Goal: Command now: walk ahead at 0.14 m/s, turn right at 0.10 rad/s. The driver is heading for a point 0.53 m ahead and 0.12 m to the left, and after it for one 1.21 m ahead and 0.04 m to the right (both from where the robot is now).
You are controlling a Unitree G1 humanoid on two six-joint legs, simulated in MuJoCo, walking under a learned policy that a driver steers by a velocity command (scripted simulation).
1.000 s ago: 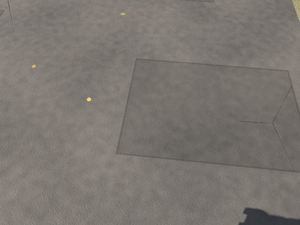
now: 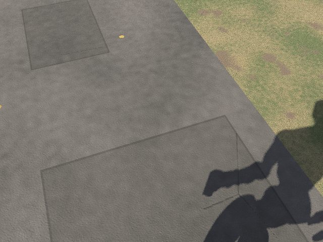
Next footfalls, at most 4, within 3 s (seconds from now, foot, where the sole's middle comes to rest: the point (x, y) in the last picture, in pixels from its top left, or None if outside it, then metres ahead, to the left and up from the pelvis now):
0.02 right None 0.14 -0.09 -0.78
0.32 left None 0.07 0.12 -0.78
1.14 left None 0.45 0.10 -0.78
1.72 right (146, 178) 0.75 0.05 -0.78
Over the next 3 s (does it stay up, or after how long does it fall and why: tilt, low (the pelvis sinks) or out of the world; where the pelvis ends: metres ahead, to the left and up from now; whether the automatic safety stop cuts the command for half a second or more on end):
stays up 1.14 0.02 0.00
